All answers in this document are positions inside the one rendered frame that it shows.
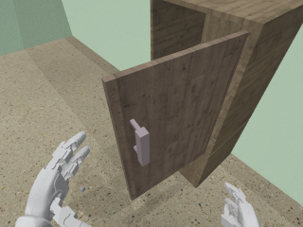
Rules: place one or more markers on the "cupboard door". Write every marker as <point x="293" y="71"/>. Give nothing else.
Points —
<point x="177" y="99"/>

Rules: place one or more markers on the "robot right hand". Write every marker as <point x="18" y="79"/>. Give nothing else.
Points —
<point x="243" y="213"/>

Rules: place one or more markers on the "left robot forearm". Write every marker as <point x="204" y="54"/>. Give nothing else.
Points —
<point x="32" y="221"/>

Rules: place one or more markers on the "handle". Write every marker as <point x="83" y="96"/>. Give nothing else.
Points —
<point x="142" y="139"/>

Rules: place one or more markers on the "robot left hand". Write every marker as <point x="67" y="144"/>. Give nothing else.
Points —
<point x="53" y="179"/>

